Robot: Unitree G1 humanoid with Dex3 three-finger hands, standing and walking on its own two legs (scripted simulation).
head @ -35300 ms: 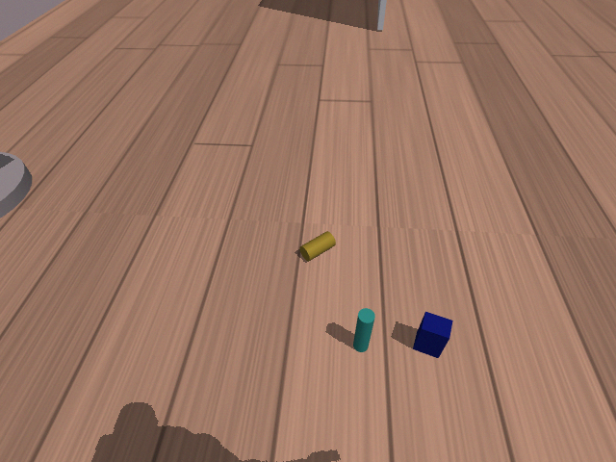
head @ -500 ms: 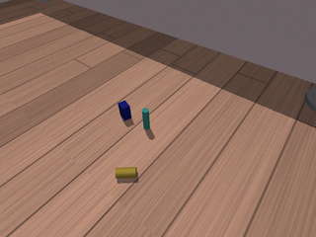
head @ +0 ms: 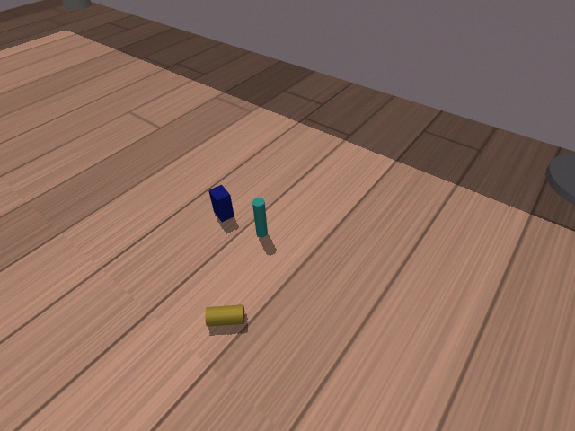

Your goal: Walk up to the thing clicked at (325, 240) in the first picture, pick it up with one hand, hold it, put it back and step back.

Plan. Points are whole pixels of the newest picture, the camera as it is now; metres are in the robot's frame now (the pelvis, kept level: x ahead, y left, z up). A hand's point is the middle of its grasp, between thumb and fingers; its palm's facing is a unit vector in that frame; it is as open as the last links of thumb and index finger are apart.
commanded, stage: stand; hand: left
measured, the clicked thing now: (225, 315) +0.69 +0.26 -0.75
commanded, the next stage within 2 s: walk up in 0.04 s
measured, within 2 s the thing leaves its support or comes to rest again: neither
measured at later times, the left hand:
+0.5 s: hand out of the picture +0.12 +0.33 -0.17, palm faces -0.01 -0.94 -0.34, open 7.4 cm
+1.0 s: hand (158, 337) +0.34 +0.26 -0.15, palm faces -0.01 -0.93 -0.37, open 7.4 cm
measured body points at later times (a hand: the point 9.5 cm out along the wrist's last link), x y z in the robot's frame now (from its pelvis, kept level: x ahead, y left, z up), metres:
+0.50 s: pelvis +0.10 +0.04 -0.01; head +0.11 +0.07 +0.44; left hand +0.12 +0.37 -0.14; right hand +0.15 -0.28 -0.11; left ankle +0.10 +0.15 -0.75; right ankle +0.11 -0.10 -0.69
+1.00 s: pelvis +0.26 +0.00 -0.02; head +0.28 -0.01 +0.43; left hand +0.34 +0.31 -0.12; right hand +0.33 -0.32 -0.14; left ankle +0.31 +0.14 -0.72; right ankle +0.29 -0.11 -0.75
